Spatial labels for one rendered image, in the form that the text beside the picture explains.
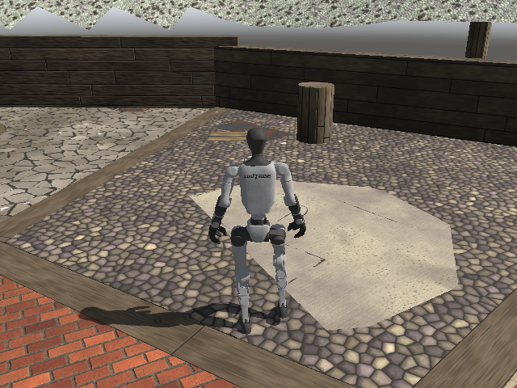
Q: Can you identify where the right robot hand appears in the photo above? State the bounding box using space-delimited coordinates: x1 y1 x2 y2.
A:
288 220 306 238

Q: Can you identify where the left robot hand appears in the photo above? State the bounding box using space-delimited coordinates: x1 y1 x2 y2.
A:
208 225 227 244

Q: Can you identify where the humanoid robot head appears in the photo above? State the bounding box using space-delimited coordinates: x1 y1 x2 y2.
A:
244 128 271 167

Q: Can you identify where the robot left upper arm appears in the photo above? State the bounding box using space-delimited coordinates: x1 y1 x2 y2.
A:
218 163 241 208

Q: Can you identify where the robot left forearm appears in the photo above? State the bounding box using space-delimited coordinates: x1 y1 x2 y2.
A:
211 196 227 228

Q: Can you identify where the robot right upper arm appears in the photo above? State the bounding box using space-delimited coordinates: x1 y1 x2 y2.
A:
274 162 296 207

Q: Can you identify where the robot right forearm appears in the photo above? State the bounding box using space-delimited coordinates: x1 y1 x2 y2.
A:
288 194 304 225

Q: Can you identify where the right robot shin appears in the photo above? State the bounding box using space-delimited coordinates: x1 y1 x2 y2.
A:
275 254 287 307

